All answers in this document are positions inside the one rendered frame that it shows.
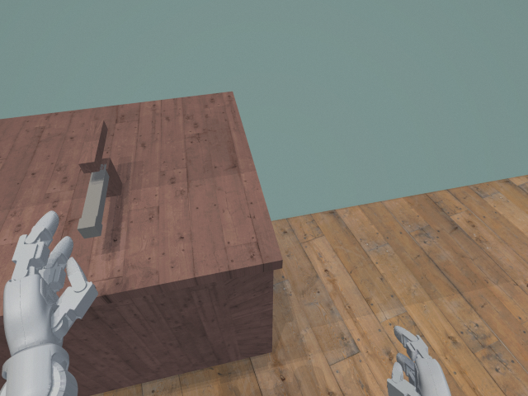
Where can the robot right hand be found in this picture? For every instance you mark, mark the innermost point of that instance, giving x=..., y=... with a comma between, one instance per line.
x=426, y=377

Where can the counter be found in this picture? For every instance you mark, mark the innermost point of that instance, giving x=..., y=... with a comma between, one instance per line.
x=184, y=264

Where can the robot left hand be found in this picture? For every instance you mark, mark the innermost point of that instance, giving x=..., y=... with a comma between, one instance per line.
x=29, y=297

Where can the tap lever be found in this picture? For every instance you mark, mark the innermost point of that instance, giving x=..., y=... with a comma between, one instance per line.
x=89, y=225

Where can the left robot forearm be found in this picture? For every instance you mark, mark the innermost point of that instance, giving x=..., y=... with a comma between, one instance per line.
x=40, y=370

